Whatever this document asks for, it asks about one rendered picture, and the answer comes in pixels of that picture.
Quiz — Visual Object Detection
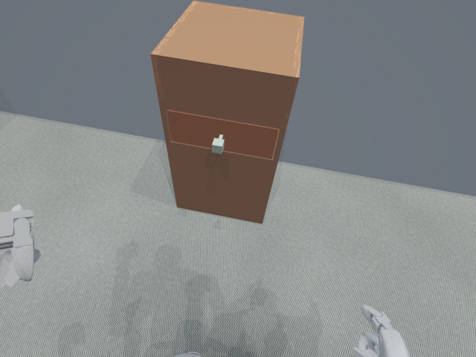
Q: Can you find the cabinet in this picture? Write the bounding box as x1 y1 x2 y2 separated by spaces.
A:
150 1 304 224

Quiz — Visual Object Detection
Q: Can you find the drawer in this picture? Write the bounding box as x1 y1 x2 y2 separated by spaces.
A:
167 109 278 159

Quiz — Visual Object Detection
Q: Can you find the right robot hand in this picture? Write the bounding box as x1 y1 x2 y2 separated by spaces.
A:
354 305 410 357

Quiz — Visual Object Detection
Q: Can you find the handle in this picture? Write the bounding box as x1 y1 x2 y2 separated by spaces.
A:
212 135 225 154

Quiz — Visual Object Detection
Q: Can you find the left robot hand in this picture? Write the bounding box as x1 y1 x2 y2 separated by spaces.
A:
0 205 41 289

